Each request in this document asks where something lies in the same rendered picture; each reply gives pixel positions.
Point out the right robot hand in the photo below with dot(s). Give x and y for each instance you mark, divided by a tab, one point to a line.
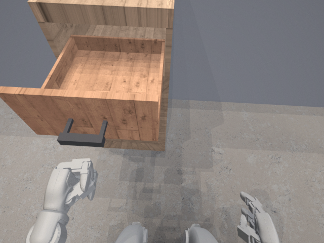
261	229

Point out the drawer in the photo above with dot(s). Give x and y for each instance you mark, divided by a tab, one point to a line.
96	78

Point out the left robot forearm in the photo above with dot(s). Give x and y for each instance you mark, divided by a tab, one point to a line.
50	227

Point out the cabinet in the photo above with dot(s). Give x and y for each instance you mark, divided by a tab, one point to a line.
59	19

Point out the left robot hand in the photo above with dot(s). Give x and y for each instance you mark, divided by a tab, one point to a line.
78	175

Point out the handle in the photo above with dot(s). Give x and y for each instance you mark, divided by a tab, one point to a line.
76	139

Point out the right robot shin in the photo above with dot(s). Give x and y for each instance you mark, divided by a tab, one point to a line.
195	225

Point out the robot left thigh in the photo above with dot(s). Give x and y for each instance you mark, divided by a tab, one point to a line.
133	234

